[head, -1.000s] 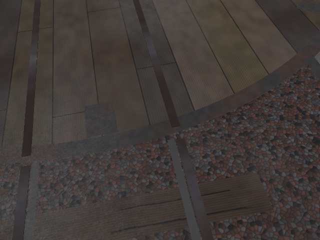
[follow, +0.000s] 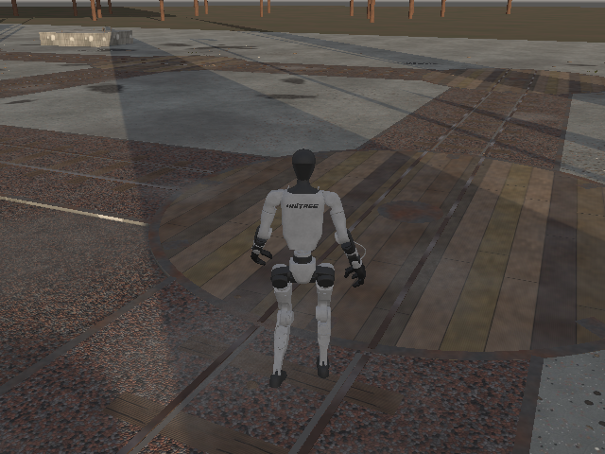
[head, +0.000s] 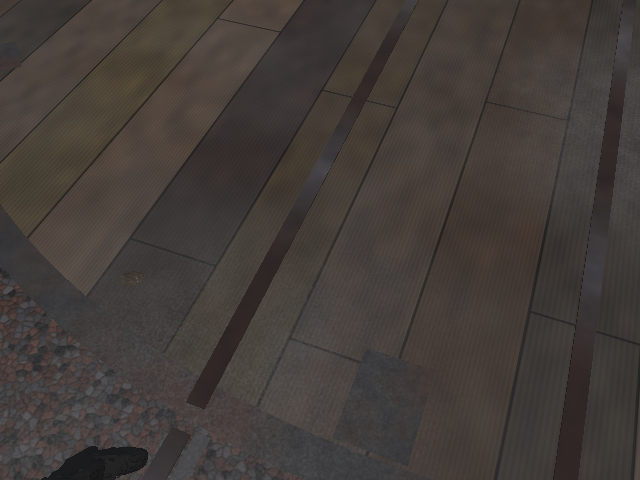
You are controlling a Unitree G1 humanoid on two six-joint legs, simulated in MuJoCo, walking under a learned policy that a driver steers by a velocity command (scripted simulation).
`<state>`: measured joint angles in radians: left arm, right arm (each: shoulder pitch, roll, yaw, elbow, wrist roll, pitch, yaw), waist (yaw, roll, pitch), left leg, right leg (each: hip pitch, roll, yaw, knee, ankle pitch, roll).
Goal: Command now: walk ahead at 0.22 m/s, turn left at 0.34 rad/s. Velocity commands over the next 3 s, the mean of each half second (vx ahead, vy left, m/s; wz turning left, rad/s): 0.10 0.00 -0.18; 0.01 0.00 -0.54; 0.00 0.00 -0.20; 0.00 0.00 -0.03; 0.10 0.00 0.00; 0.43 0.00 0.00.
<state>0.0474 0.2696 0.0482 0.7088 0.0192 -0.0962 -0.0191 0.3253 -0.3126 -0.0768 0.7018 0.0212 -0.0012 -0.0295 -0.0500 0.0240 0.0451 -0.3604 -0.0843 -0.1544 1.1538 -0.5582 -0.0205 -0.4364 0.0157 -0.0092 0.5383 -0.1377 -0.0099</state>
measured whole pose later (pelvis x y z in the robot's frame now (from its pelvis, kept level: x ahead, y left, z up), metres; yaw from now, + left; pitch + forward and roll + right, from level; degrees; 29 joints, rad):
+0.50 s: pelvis +0.08 -0.02 +0.01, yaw -10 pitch +1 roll +1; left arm 0.17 0.32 0.07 0.78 -0.02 0.04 -0.02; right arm 0.13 -0.27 -0.07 0.67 0.00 0.03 -0.05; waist 0.00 0.00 0.04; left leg -0.26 0.07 0.06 0.51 -0.26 -0.04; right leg -0.41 -0.02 -0.04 0.81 -0.42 0.05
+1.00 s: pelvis +0.09 -0.04 +0.01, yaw -28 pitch +2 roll +2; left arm 0.16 0.32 0.07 0.67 -0.01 0.05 0.02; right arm 0.12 -0.29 -0.08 0.72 0.01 -0.01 -0.03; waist 0.03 -0.01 0.04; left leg -0.39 -0.04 -0.11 0.69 -0.35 -0.08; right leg -0.30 0.12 0.20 0.49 -0.21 -0.06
